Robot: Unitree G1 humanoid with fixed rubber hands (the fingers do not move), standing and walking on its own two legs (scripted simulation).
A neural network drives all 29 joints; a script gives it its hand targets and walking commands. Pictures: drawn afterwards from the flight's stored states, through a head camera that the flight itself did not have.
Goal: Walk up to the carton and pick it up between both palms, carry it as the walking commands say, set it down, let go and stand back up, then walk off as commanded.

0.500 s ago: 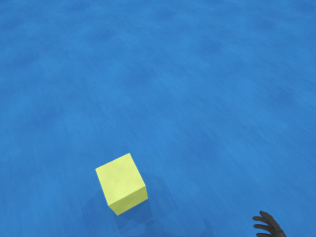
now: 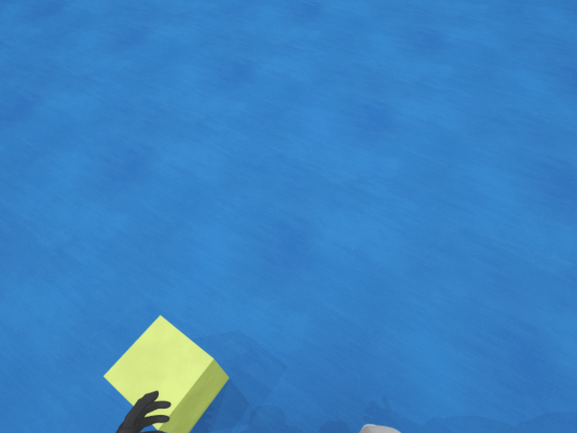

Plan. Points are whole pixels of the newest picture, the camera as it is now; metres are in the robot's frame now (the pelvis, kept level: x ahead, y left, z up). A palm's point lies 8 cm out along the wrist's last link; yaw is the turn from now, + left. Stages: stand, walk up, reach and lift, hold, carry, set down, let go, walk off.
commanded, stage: walk off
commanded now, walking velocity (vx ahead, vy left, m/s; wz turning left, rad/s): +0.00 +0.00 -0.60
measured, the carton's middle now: (173, 377) +0.33 +0.38 -0.65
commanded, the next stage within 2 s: stand in 1.12 s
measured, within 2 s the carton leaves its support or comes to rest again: neither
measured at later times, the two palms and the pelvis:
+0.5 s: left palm out of the picture +0.11 +0.25 -0.09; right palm out of the picture +0.07 -0.31 -0.10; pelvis +0.00 -0.02 +0.01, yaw -14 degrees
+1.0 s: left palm (181, 365) +0.24 +0.20 -0.11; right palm out of the picture -0.08 -0.22 -0.10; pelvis +0.00 +0.04 +0.01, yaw -34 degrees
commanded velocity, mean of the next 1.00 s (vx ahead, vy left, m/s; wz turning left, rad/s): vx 0.00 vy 0.00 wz -0.60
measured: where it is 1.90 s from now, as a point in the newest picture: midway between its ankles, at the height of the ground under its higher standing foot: outside the picture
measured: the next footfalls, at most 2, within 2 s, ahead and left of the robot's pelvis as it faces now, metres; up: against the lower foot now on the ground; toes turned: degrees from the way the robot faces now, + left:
right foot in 0.06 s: +0.04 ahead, -0.11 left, +0.00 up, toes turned -8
left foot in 0.64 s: +0.05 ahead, +0.11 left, +0.00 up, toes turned -15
